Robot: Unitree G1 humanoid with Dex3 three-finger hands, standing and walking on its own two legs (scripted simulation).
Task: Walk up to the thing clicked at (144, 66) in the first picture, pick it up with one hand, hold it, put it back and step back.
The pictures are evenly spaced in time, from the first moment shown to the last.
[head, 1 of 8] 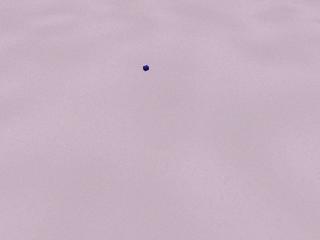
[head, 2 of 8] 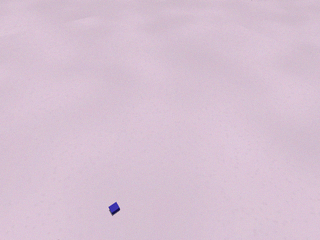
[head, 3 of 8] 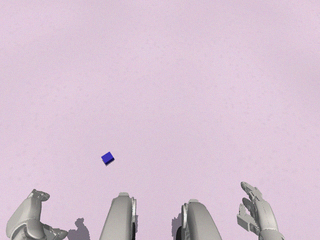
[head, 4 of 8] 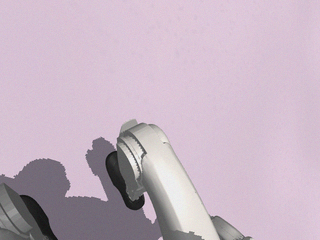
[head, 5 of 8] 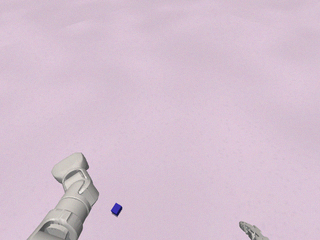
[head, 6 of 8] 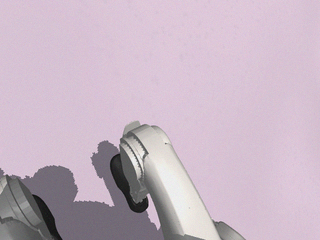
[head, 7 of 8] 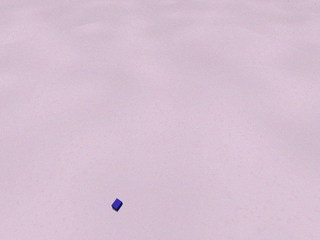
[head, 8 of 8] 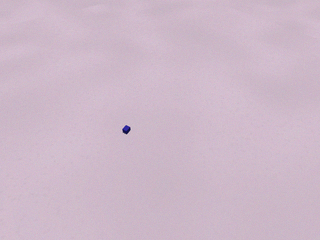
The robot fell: no
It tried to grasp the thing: yes
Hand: left
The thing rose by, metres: 0.00
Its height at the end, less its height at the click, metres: +0.00
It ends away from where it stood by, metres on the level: 0.02
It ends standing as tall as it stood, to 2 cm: yes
